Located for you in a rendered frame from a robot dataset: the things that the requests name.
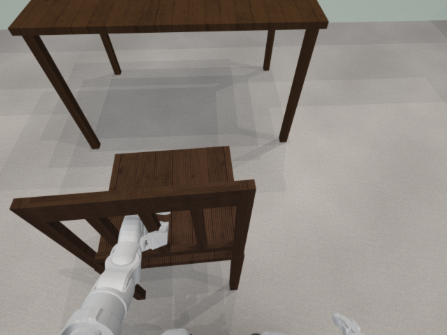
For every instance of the robot right hand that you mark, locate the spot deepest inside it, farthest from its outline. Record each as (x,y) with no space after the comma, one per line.
(348,327)

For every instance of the left robot forearm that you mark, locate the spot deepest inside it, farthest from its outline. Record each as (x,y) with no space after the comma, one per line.
(107,303)

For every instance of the robot left hand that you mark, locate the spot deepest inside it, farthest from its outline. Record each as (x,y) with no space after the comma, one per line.
(133,229)

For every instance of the chair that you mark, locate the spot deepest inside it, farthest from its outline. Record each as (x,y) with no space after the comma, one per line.
(209,219)

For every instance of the table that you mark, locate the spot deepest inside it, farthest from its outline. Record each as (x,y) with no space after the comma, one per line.
(66,17)

